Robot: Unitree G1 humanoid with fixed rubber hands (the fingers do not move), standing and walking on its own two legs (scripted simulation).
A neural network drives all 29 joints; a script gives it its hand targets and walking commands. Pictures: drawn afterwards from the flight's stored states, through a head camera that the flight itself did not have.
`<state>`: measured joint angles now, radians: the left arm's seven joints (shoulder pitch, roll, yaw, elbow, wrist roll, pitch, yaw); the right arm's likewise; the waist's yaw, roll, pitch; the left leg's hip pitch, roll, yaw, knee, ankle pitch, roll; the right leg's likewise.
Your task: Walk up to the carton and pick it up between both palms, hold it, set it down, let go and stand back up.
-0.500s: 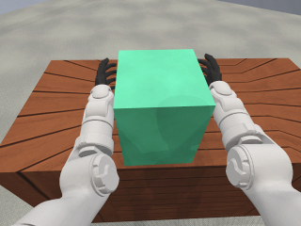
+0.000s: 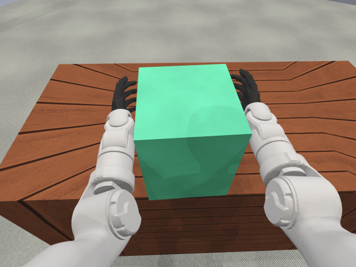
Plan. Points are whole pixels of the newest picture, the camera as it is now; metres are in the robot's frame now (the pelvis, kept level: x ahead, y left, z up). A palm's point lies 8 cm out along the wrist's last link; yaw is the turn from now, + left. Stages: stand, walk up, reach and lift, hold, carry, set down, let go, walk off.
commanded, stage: set down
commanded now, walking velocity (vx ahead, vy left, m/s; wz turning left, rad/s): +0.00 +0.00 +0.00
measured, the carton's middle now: (185, 135) +0.40 +0.03 +0.07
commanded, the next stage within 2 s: none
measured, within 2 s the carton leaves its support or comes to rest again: rests again in 1.68 s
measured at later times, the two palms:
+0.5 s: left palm (123, 121) +0.41 +0.18 +0.10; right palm (245, 112) +0.45 -0.11 +0.12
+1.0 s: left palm (124, 121) +0.41 +0.18 +0.10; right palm (246, 112) +0.45 -0.11 +0.12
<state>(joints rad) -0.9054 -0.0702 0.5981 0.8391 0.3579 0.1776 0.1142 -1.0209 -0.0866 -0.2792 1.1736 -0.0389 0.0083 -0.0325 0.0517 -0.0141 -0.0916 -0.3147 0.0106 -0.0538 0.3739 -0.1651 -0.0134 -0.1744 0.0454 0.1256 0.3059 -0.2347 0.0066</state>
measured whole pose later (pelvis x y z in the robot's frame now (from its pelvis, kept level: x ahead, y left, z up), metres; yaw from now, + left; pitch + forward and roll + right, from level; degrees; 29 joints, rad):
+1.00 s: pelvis +0.00 +0.00 +0.00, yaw +0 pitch +9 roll +0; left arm -0.85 -0.10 0.65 0.84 0.37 0.06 0.09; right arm -0.98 -0.05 -0.37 1.15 -0.16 -0.07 0.01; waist 0.05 -0.01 -0.09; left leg -0.36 0.01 -0.05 0.37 -0.16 -0.01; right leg -0.23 0.05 0.13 0.33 -0.24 0.01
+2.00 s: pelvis +0.00 +0.00 -0.01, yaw -1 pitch +18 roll -1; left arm -0.88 0.04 0.45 0.96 0.14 -0.03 0.19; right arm -0.97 -0.10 -0.09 1.12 0.02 -0.06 0.00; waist 0.05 -0.01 -0.17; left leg -0.59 0.01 -0.05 0.41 -0.14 -0.01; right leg -0.46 0.05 0.13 0.37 -0.23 0.00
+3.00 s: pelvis -0.08 +0.00 -0.01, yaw -1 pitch +12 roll -2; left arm -0.67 0.12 0.21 0.86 -0.05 0.07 0.22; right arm -0.80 -0.21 0.09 1.04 0.25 -0.01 0.03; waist 0.05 -0.02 -0.18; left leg -0.57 0.03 -0.05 0.42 -0.05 -0.03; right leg -0.48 0.08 0.13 0.44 -0.17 0.00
